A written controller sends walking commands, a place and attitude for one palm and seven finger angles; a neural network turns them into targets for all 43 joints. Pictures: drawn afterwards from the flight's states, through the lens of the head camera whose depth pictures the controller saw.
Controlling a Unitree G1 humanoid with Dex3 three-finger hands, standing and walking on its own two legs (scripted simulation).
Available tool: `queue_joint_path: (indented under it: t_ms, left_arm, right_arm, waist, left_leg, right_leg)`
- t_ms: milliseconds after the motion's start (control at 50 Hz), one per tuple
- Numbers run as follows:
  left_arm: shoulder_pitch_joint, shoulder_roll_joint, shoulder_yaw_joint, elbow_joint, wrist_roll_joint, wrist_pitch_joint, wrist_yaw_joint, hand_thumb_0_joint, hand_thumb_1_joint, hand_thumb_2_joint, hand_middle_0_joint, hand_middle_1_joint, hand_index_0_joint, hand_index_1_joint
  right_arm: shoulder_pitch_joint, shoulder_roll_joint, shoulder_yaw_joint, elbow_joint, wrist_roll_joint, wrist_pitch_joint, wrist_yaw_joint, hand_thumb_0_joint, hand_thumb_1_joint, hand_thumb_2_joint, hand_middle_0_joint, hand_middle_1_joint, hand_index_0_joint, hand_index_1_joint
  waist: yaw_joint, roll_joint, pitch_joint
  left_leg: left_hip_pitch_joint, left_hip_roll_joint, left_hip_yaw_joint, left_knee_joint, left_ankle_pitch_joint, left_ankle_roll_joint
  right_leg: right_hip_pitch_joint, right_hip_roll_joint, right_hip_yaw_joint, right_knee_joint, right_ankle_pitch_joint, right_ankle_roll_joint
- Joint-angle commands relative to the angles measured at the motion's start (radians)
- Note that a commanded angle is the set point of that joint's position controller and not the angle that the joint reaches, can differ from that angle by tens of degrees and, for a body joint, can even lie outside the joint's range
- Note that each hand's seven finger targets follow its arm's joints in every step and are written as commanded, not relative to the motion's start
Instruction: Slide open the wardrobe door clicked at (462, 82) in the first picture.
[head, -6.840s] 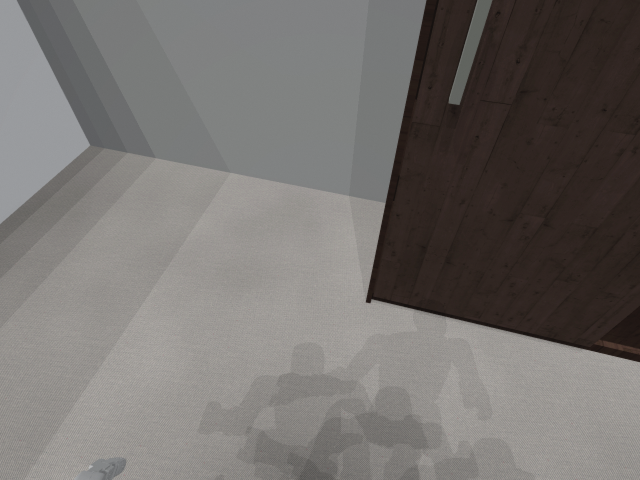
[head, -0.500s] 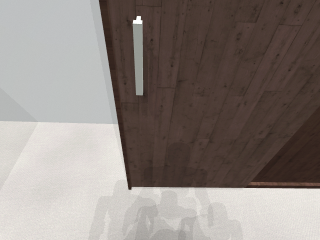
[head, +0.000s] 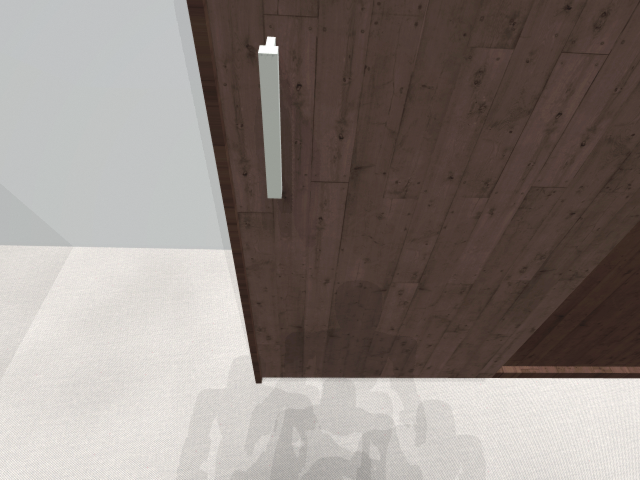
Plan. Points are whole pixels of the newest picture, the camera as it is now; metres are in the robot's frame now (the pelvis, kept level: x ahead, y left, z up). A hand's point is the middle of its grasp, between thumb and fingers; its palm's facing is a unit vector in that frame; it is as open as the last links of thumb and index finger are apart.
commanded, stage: look again from close up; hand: left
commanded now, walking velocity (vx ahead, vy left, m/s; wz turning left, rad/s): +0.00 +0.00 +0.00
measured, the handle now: (273, 124) +0.51 +0.11 +0.19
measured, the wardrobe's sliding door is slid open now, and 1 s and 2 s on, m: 0.00 0.00 0.00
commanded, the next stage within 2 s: raise the hand with hooked fingers in 1.74 s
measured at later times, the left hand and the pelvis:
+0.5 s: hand out of the picture +0.00 +0.19 -0.18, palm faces +0.00 -0.98 -0.20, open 7.4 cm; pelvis +0.01 +0.00 +0.00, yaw -1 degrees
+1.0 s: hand out of the picture +0.00 +0.18 -0.18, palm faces +0.00 -0.98 -0.20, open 7.4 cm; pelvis +0.01 +0.00 +0.00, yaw -1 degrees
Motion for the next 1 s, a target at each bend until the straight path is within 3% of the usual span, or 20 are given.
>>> queue_joint_path:
  t_ms: [0,260,320,440,500,940,980]
  left_arm:
    - [0.078,0.115,0.022,-0.027,0.004,-0.012,0.011,0.000,0.900,0.900,-0.200,-0.300,-0.200,-0.300]
    - [0.078,0.117,0.019,-0.017,0.003,-0.013,0.012,0.000,0.900,0.900,-0.200,-0.300,-0.200,-0.300]
    - [0.078,0.112,0.018,-0.012,0.002,-0.010,0.011,0.000,0.900,0.900,-0.200,-0.300,-0.200,-0.300]
    - [0.087,0.108,0.017,-0.007,0.004,-0.010,0.011,0.000,0.900,0.900,-0.200,-0.300,-0.200,-0.300]
    - [0.083,0.106,0.017,-0.004,0.002,-0.009,0.011,0.000,0.900,0.900,-0.200,-0.300,-0.200,-0.300]
    - [0.097,0.089,0.017,0.008,0.004,-0.010,0.012,0.000,0.900,0.900,-0.200,-0.300,-0.200,-0.300]
    - [0.098,0.087,0.016,0.007,0.002,-0.010,0.012,0.000,0.900,0.900,-0.200,-0.300,-0.200,-0.300]
  right_arm:
    - [0.016,-0.148,-0.033,-0.038,-0.003,-0.020,-0.010,0.000,-0.900,-0.900,0.200,0.300,0.200,0.300]
    - [0.015,-0.144,-0.028,-0.028,-0.001,-0.024,-0.013,0.000,-0.900,-0.900,0.200,0.300,0.200,0.300]
    - [0.017,-0.143,-0.026,-0.025,-0.002,-0.022,-0.014,0.000,-0.900,-0.900,0.200,0.300,0.200,0.300]
    - [0.021,-0.139,-0.026,-0.023,-0.001,-0.022,-0.015,0.000,-0.900,-0.900,0.200,0.300,0.200,0.300]
    - [0.024,-0.140,-0.027,-0.022,-0.003,-0.022,-0.015,0.000,-0.900,-0.900,0.200,0.300,0.200,0.300]
    - [0.046,-0.118,-0.028,-0.012,-0.002,-0.021,-0.018,0.000,-0.900,-0.900,0.200,0.300,0.200,0.300]
    - [0.041,-0.120,-0.028,-0.010,-0.002,-0.021,-0.018,0.000,-0.900,-0.900,0.200,0.300,0.200,0.300]
  waist:
    - [0.004,0.031,0.023]
    - [0.007,0.009,0.015]
    - [0.005,0.037,0.023]
    - [0.009,0.013,0.030]
    - [0.005,0.033,0.027]
    - [0.008,0.000,0.046]
    - [0.007,0.018,0.045]
  left_leg:
    - [0.097,0.097,-0.116,-0.084,0.003,0.003]
    - [0.115,0.100,-0.101,-0.073,0.075,0.005]
    - [0.115,0.099,-0.105,-0.089,0.032,0.002]
    - [0.112,0.100,-0.104,-0.086,0.040,0.004]
    - [0.118,0.099,-0.103,-0.092,0.021,0.001]
    - [0.116,0.099,-0.095,-0.088,0.027,0.001]
    - [0.120,0.097,-0.095,-0.090,0.019,0.000]
  right_leg:
    - [-0.123,-0.080,0.064,-0.093,0.076,-0.053]
    - [-0.098,-0.086,0.065,-0.099,0.132,-0.048]
    - [-0.108,-0.083,0.066,-0.103,0.094,-0.048]
    - [-0.104,-0.081,0.068,-0.108,0.104,-0.046]
    - [-0.111,-0.082,0.067,-0.107,0.086,-0.047]
    - [-0.122,-0.078,0.070,-0.110,0.091,-0.047]
    - [-0.128,-0.079,0.072,-0.109,0.081,-0.047]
